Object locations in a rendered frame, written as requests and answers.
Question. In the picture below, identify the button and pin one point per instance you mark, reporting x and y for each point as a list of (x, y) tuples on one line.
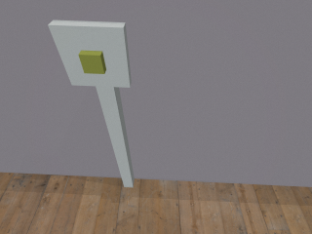
[(92, 62)]

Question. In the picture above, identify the panel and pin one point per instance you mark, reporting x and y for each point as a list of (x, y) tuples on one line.
[(109, 37)]

